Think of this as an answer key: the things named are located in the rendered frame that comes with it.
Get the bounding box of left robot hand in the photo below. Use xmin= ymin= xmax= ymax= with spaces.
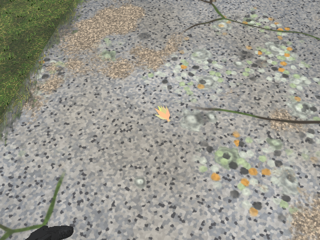
xmin=25 ymin=225 xmax=74 ymax=240

